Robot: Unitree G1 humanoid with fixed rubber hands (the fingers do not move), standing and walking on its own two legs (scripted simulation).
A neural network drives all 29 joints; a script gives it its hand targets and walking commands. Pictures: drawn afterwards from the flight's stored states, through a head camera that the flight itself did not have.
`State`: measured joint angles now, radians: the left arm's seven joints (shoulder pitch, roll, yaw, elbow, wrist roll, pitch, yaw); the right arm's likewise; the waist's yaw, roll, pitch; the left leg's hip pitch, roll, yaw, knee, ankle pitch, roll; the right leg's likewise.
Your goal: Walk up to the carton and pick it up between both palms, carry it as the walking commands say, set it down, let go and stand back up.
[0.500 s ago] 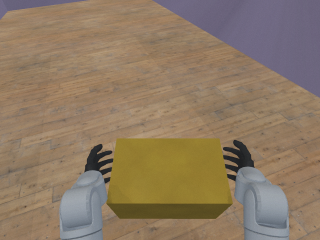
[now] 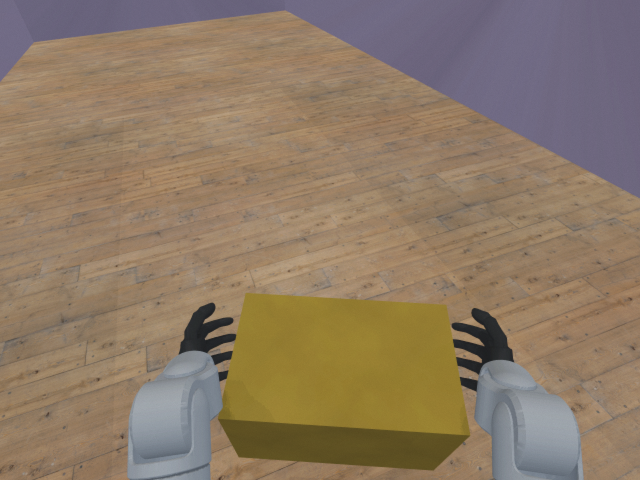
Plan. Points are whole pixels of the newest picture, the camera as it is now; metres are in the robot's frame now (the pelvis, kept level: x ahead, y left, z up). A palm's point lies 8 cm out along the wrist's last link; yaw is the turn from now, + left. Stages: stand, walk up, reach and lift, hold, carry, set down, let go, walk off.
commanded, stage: carry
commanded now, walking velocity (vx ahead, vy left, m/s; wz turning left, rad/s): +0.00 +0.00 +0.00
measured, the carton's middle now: (340, 382) +0.26 +0.00 +0.02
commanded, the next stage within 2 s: none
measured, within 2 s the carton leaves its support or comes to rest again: neither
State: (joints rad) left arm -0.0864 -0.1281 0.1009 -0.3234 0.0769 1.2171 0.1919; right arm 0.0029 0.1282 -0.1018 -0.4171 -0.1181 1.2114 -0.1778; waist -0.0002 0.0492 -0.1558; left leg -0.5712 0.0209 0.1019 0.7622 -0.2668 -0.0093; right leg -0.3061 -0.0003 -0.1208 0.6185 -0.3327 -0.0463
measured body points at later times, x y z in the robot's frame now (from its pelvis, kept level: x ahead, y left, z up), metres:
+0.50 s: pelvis -0.12 +0.04 +0.00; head -0.16 +0.04 +0.44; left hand +0.13 +0.23 +0.09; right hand +0.15 -0.11 +0.09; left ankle +0.00 +0.15 -0.72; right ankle -0.01 -0.09 -0.72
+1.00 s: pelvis -0.20 +0.05 +0.00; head -0.22 +0.04 +0.45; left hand +0.05 +0.24 +0.09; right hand +0.08 -0.09 +0.09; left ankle -0.21 +0.16 -0.73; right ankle -0.13 -0.05 -0.72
